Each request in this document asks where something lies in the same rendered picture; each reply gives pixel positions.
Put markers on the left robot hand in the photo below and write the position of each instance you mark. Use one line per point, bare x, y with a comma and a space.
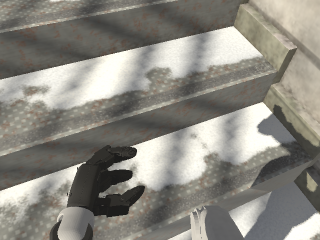
93, 178

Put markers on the right robot thigh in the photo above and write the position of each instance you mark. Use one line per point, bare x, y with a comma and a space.
213, 223

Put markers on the robot left forearm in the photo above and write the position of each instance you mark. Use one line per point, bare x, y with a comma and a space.
73, 223

